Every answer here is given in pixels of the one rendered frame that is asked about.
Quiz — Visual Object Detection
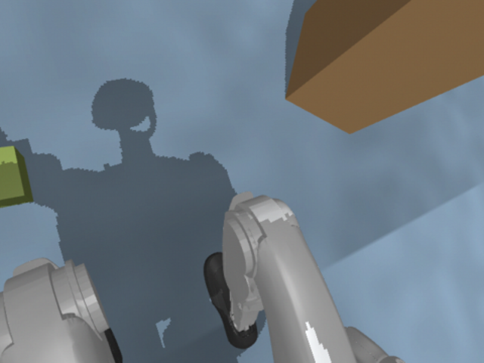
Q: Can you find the right robot foot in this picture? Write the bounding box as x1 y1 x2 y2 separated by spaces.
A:
203 252 257 349

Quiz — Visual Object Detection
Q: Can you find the left robot foot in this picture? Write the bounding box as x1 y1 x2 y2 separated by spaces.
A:
104 328 123 363

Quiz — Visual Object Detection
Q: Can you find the right robot hand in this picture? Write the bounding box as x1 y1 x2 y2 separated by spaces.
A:
345 327 388 363

